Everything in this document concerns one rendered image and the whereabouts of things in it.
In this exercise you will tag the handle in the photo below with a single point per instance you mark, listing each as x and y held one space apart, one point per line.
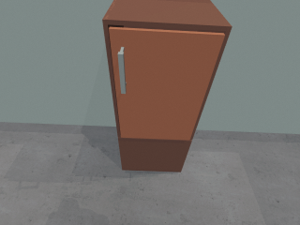
122 73

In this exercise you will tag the cupboard door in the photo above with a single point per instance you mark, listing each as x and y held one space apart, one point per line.
167 74

